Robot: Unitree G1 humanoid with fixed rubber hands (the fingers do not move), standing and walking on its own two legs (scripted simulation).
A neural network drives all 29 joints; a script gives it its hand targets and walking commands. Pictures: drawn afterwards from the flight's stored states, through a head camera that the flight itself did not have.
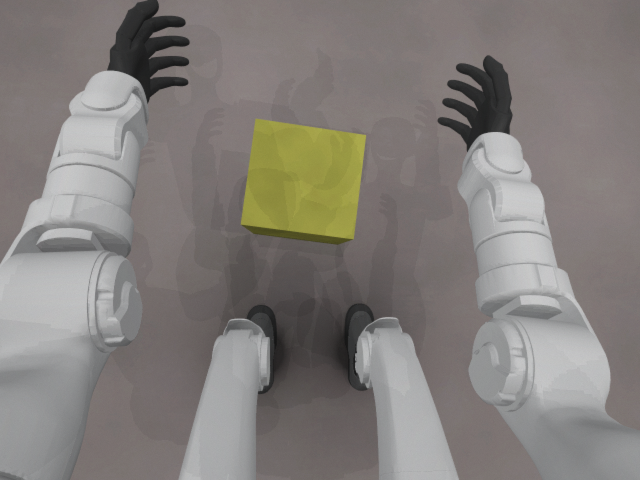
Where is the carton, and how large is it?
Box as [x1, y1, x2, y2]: [241, 119, 365, 244]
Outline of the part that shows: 255,119 241,224 253,233 336,244 352,239 354,232 365,135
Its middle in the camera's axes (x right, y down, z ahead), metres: -0.04 -0.10 +0.85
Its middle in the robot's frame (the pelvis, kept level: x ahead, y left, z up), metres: +0.50 +0.01 -0.51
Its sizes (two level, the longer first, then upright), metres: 0.210 0.200 0.250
